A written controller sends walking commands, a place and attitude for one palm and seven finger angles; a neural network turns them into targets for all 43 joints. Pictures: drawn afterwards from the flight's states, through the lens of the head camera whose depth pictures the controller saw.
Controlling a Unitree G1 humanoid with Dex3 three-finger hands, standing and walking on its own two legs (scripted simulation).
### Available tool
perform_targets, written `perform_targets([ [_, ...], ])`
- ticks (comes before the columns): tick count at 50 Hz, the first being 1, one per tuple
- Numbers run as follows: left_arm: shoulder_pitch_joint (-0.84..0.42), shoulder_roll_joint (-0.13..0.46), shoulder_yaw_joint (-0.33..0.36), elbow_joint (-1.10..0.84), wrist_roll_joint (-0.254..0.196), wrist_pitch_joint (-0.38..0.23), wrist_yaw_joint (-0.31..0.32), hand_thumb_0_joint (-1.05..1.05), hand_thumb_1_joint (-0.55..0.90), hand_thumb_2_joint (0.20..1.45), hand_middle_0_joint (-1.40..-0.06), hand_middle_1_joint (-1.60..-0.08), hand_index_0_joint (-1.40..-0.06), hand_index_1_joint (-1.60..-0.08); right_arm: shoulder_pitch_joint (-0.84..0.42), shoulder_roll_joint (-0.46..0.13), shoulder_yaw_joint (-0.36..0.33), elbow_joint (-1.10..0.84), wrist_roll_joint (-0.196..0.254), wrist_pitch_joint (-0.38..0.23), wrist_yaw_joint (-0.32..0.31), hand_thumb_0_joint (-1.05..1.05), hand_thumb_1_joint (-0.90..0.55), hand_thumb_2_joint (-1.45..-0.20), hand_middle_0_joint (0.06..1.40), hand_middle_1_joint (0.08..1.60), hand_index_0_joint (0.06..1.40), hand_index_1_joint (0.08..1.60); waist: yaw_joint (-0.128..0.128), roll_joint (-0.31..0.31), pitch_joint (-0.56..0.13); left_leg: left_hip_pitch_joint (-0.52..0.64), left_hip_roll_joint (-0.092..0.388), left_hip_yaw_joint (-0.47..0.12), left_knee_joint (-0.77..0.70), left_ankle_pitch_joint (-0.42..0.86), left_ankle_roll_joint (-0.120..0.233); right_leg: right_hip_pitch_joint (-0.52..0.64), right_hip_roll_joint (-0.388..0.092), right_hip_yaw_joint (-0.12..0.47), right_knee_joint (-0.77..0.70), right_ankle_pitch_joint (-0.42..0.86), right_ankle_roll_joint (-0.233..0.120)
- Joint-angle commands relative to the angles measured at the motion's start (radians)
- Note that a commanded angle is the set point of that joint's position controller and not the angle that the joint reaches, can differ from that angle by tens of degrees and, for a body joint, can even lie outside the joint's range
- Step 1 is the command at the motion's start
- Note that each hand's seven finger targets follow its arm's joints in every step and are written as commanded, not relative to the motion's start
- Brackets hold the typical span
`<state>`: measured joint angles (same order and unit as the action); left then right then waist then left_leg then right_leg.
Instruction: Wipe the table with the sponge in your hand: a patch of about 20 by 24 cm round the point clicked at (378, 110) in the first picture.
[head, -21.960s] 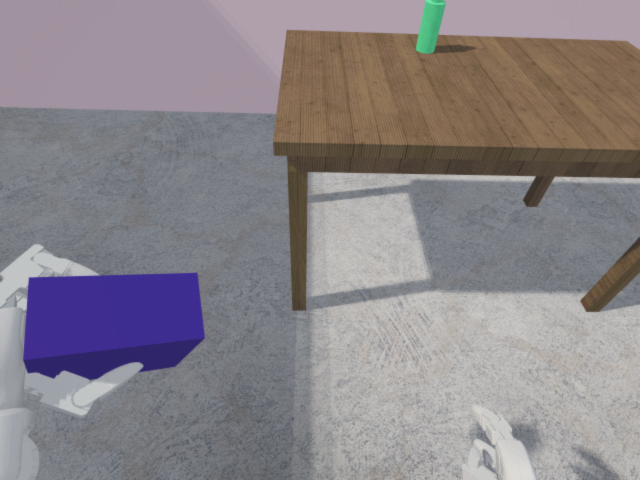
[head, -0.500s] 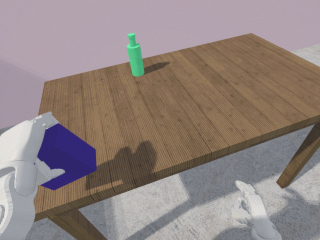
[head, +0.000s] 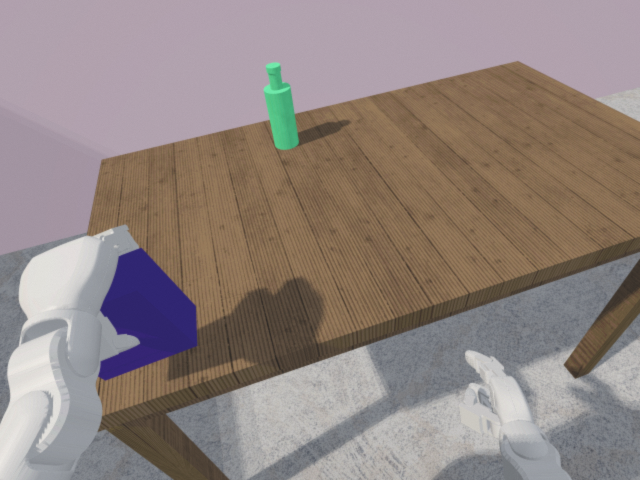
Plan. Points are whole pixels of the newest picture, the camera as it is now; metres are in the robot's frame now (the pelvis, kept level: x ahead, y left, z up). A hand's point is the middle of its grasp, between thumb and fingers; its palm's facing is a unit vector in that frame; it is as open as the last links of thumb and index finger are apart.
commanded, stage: turn the palm down, sponge in hand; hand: left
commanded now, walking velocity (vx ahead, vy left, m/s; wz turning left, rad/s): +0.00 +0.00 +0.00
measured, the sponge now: (133, 326) +0.24 +0.29 +0.09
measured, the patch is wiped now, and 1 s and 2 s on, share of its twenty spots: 0.00 0.00 0.00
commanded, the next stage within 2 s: move the sponge above the wiping area in 0.34 s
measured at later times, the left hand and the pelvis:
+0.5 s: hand (120, 306) +0.23 +0.27 +0.15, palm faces +0.15 -0.10 -0.98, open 10.5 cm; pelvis -0.01 -0.01 +0.00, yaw +0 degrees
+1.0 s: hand (120, 300) +0.25 +0.29 +0.13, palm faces +0.10 -0.06 -0.99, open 10.5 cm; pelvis -0.01 -0.01 +0.00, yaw -1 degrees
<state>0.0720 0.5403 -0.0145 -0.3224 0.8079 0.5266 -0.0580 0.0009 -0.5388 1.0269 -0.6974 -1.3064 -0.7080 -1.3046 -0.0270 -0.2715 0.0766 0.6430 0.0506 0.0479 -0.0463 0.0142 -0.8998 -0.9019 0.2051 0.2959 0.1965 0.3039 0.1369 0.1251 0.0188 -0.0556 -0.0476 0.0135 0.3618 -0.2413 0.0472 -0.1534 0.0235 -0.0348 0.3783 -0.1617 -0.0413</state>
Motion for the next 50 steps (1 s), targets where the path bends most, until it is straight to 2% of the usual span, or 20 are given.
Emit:
perform_targets([
  [1, -0.25, 0.259, 0.161, -0.226, 0.063, -0.035, 0.043, 0.0, 0.1, 1.3, -1.2, -1.6, -1.2, -1.6, -0.225, -0.087, -0.046, -0.18, -0.01, -0.056, -0.008, 0.0, -0.9, -0.9, 0.2, 0.3, 0.2, 0.3, 0.009, -0.045, -0.246, -0.05, 0.027, -0.078, -0.051, 0.314, -0.005, 0.186, -0.013, 0.094, -0.014, 0.117, -0.033],
  [7, -0.256, 0.282, 0.2, -0.209, 0.068, -0.025, 0.06, 0.0, 0.1, 1.3, -1.2, -1.6, -1.2, -1.6, -0.273, -0.071, -0.033, -0.177, -0.004, -0.064, -0.002, 0.0, -0.9, -0.9, 0.2, 0.3, 0.2, 0.3, 0.019, -0.042, -0.212, -0.05, 0.023, -0.084, -0.047, 0.312, -0.007, 0.17, 0.001, 0.144, -0.025, 0.116, -0.049],
  [11, -0.236, 0.237, 0.155, -0.169, 0.049, -0.023, 0.053, 0.0, 0.1, 1.3, -1.2, -1.6, -1.2, -1.6, -0.23, -0.082, -0.048, -0.163, -0.005, -0.057, -0.002, 0.0, -0.9, -0.9, 0.2, 0.3, 0.2, 0.3, 0.008, -0.067, -0.207, -0.058, 0.023, -0.072, -0.049, 0.311, -0.008, 0.171, -0.018, 0.103, -0.026, 0.131, -0.033],
  [12, -0.25, 0.246, 0.169, -0.199, 0.051, -0.014, 0.051, 0.0, 0.1, 1.3, -1.2, -1.6, -1.2, -1.6, -0.284, -0.072, -0.036, -0.177, 0.003, -0.066, -0.001, 0.0, -0.9, -0.9, 0.2, 0.3, 0.2, 0.3, 0.012, -0.049, -0.197, -0.054, 0.02, -0.077, -0.045, 0.295, -0.009, 0.158, -0.003, 0.144, -0.03, 0.113, -0.045],
  [16, -0.228, 0.222, 0.131, -0.18, 0.041, -0.019, 0.036, 0.0, 0.1, 1.3, -1.2, -1.6, -1.2, -1.6, -0.238, -0.083, -0.048, -0.17, -0.002, -0.061, -0.007, 0.0, -0.9, -0.9, 0.2, 0.3, 0.2, 0.3, 0.003, -0.057, -0.202, -0.06, 0.019, -0.067, -0.048, 0.274, -0.004, 0.162, -0.021, 0.105, -0.03, 0.106, -0.028],
  [17, -0.252, 0.237, 0.15, -0.218, 0.047, -0.016, 0.036, 0.0, 0.1, 1.3, -1.2, -1.6, -1.2, -1.6, -0.287, -0.07, -0.036, -0.184, 0.006, -0.069, -0.006, 0.0, -0.9, -0.9, 0.2, 0.3, 0.2, 0.3, 0.007, -0.058, -0.189, -0.056, 0.019, -0.077, -0.045, 0.258, -0.004, 0.144, -0.004, 0.146, -0.035, 0.077, -0.041],
  [18, -0.25, 0.219, 0.131, -0.188, 0.049, -0.017, 0.038, 0.0, 0.1, 1.3, -1.2, -1.6, -1.2, -1.6, -0.246, -0.075, -0.04, -0.176, -0.001, -0.073, -0.006, 0.0, -0.9, -0.9, 0.2, 0.3, 0.2, 0.3, 0.004, -0.071, -0.205, -0.067, 0.02, -0.06, -0.04, 0.259, -0.003, 0.159, -0.02, 0.107, -0.024, 0.077, -0.031],
  [22, -0.267, 0.286, 0.186, -0.223, 0.064, -0.029, 0.045, 0.0, 0.1, 1.3, -1.2, -1.6, -1.2, -1.6, -0.285, -0.072, -0.036, -0.185, 0.001, -0.07, -0.01, 0.0, -0.9, -0.9, 0.2, 0.3, 0.2, 0.3, 0.016, -0.049, -0.199, -0.065, 0.014, -0.077, -0.044, 0.223, -0.003, 0.151, -0.007, 0.167, -0.037, 0.031, -0.043],
  [26, -0.295, 0.28, 0.17, -0.078, 0.072, -0.03, 0.053, 0.0, 0.1, 1.3, -1.2, -1.6, -1.2, -1.6, -0.224, -0.087, -0.045, -0.15, -0.003, -0.06, -0.017, 0.0, -0.9, -0.9, 0.2, 0.3, 0.2, 0.3, 0.001, -0.078, -0.174, -0.089, 0.012, -0.067, -0.052, 0.196, -0.006, 0.139, -0.019, 0.134, -0.05, 0.012, -0.032],
  [27, -0.335, 0.305, 0.192, -0.077, 0.08, -0.025, 0.056, 0.0, 0.1, 1.3, -1.2, -1.6, -1.2, -1.6, -0.261, -0.082, -0.038, -0.158, 0.003, -0.068, -0.019, 0.0, -0.9, -0.9, 0.2, 0.3, 0.2, 0.3, 0.003, -0.067, -0.163, -0.086, 0.009, -0.069, -0.045, 0.176, -0.007, 0.12, -0.01, 0.175, -0.058, -0.018, -0.043],
  [28, -0.343, 0.284, 0.174, -0.046, 0.078, -0.025, 0.058, 0.0, 0.1, 1.3, -1.2, -1.6, -1.2, -1.6, -0.232, -0.086, -0.042, -0.15, -0.001, -0.07, -0.02, 0.0, -0.9, -0.9, 0.2, 0.3, 0.2, 0.3, 0.0, -0.084, -0.187, -0.096, 0.01, -0.054, -0.041, 0.179, -0.006, 0.142, -0.022, 0.138, -0.046, -0.011, -0.034],
  [32, -0.375, 0.307, 0.173, -0.026, 0.078, -0.034, 0.042, 0.0, 0.1, 1.3, -1.2, -1.6, -1.2, -1.6, -0.264, -0.083, -0.039, -0.153, 0.009, -0.079, -0.025, 0.0, -0.9, -0.9, 0.2, 0.3, 0.2, 0.3, -0.003, -0.039, -0.185, -0.087, 0.002, -0.066, -0.043, 0.147, -0.006, 0.127, -0.018, 0.176, -0.061, -0.048, -0.04],
  [33, -0.406, 0.251, 0.11, -0.009, 0.079, -0.037, 0.034, 0.0, 0.1, 1.3, -1.2, -1.6, -1.2, -1.6, -0.245, -0.083, -0.04, -0.151, 0.006, -0.086, -0.028, 0.0, -0.9, -0.9, 0.2, 0.3, 0.2, 0.3, -0.015, -0.043, -0.198, -0.092, 0.002, -0.051, -0.037, 0.155, -0.003, 0.136, -0.029, 0.135, -0.049, -0.031, -0.031],
  [37, -0.405, 0.302, 0.148, -0.008, 0.084, -0.074, 0.013, 0.0, 0.1, 1.3, -1.2, -1.6, -1.2, -1.6, -0.252, -0.083, -0.041, -0.155, 0.008, -0.097, -0.033, 0.0, -0.9, -0.9, 0.2, 0.3, 0.2, 0.3, -0.011, -0.05, -0.208, -0.08, 0.002, -0.069, -0.036, 0.153, 0.0, 0.139, -0.021, 0.172, -0.054, -0.029, -0.039],
  [41, -0.369, 0.285, 0.151, -0.011, 0.083, -0.127, 0.021, 0.0, 0.1, 1.3, -1.2, -1.6, -1.2, -1.6, -0.196, -0.086, -0.056, -0.144, -0.004, -0.102, -0.032, 0.0, -0.9, -0.9, 0.2, 0.3, 0.2, 0.3, -0.007, -0.075, -0.234, -0.074, 0.004, -0.067, -0.035, 0.196, 0.0, 0.16, -0.029, 0.132, -0.038, 0.038, -0.029],
  [42, -0.345, 0.327, 0.21, -0.025, 0.079, -0.131, 0.033, 0.0, 0.1, 1.3, -1.2, -1.6, -1.2, -1.6, -0.226, -0.078, -0.05, -0.157, -0.001, -0.114, -0.03, 0.0, -0.9, -0.9, 0.2, 0.3, 0.2, 0.3, 0.009, -0.065, -0.228, -0.074, 0.007, -0.074, -0.026, 0.191, -0.002, 0.155, -0.024, 0.177, -0.043, 0.016, -0.043],
  [45, -0.322, 0.297, 0.204, 0.037, 0.07, -0.138, 0.057, 0.0, 0.1, 1.3, -1.2, -1.6, -1.2, -1.6, -0.183, -0.092, -0.06, -0.136, -0.008, -0.104, -0.026, 0.0, -0.9, -0.9, 0.2, 0.3, 0.2, 0.3, 0.005, -0.077, -0.201, -0.099, 0.011, -0.068, -0.037, 0.201, -0.009, 0.153, -0.029, 0.132, -0.039, 0.042, -0.035],
  [47, -0.32, 0.356, 0.267, 0.032, 0.071, -0.127, 0.078, 0.0, 0.1, 1.3, -1.2, -1.6, -1.2, -1.6, -0.216, -0.09, -0.058, -0.14, -0.001, -0.108, -0.022, 0.0, -0.9, -0.9, 0.2, 0.3, 0.2, 0.3, 0.02, -0.068, -0.194, -0.1, 0.009, -0.07, -0.027, 0.19, -0.012, 0.141, -0.024, 0.183, -0.044, 0.014, -0.046],
  [48, -0.325, 0.297, 0.218, 0.033, 0.067, -0.12, 0.083, 0.0, 0.1, 1.3, -1.2, -1.6, -1.2, -1.6, -0.198, -0.089, -0.061, -0.142, -0.006, -0.108, -0.021, 0.0, -0.9, -0.9, 0.2, 0.3, 0.2, 0.3, 0.013, -0.063, -0.229, -0.106, 0.011, -0.051, -0.021, 0.206, -0.011, 0.169, -0.036, 0.143, -0.024, 0.048, -0.039],
  [50, -0.295, 0.299, 0.221, 0.055, 0.054, -0.111, 0.086, 0.0, 0.1, 1.3, -1.2, -1.6, -1.2, -1.6, -0.191, -0.1, -0.068, -0.135, -0.003, -0.101, -0.018, 0.0, -0.9, -0.9, 0.2, 0.3, 0.2, 0.3, 0.009, -0.048, -0.199, -0.111, 0.01, -0.059, -0.03, 0.197, -0.015, 0.156, -0.034, 0.144, -0.035, 0.048, -0.037],
])
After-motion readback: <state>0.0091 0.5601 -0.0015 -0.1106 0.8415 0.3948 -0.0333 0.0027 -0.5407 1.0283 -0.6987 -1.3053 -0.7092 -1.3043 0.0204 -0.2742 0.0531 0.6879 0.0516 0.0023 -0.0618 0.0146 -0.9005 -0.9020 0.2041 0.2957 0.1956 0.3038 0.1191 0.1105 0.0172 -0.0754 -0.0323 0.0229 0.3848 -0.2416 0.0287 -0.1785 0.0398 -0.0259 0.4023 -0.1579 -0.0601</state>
